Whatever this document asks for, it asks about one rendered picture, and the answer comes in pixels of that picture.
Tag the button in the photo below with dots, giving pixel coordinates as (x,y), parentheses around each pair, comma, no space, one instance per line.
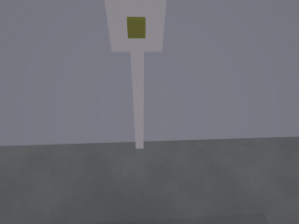
(136,27)

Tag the panel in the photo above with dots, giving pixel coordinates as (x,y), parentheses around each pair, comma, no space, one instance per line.
(154,12)

